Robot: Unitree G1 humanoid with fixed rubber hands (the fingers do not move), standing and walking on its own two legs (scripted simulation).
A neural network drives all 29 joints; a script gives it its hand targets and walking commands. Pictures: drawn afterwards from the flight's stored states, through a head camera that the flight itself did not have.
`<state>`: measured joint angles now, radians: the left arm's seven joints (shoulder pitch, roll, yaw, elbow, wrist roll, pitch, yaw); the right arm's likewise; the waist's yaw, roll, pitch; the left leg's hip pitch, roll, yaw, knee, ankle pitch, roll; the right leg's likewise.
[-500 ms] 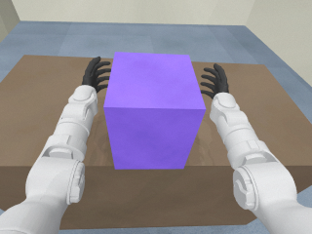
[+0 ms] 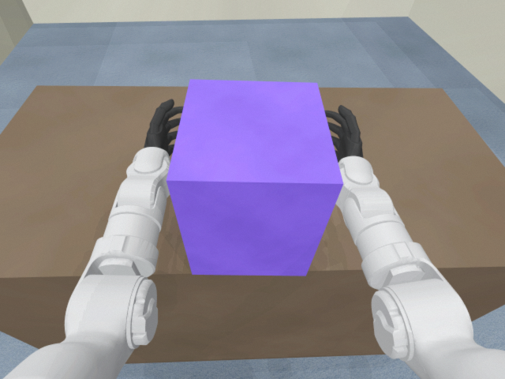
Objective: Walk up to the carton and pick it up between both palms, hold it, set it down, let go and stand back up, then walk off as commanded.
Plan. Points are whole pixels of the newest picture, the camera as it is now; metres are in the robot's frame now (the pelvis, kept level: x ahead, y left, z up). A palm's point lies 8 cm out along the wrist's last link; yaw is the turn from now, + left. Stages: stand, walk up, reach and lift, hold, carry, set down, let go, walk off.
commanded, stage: reach and lift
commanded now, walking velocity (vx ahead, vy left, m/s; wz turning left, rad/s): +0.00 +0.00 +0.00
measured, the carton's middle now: (251, 183) +0.40 +0.02 +0.09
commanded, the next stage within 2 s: none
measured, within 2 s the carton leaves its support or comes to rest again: leaves its support in 1.16 s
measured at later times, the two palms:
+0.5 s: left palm (170, 148) +0.42 +0.14 +0.14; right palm (356, 158) +0.40 -0.15 +0.14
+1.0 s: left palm (168, 149) +0.42 +0.15 +0.14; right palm (358, 160) +0.39 -0.15 +0.14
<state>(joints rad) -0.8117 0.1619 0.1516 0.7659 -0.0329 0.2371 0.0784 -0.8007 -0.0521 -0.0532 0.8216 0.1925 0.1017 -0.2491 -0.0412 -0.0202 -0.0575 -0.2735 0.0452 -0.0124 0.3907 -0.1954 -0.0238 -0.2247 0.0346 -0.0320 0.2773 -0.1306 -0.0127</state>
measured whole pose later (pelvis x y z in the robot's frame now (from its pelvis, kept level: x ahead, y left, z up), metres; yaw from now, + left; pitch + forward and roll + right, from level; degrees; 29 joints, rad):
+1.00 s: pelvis +0.00 +0.01 +0.00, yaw -1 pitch -2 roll +0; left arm -0.81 -0.04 0.49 0.74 0.37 0.21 -0.05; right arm -0.77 0.07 -0.39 0.83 -0.18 0.06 -0.11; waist -0.05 -0.05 0.00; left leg -0.07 0.02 0.03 0.28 -0.17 0.00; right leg -0.07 0.00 -0.01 0.24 -0.13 0.00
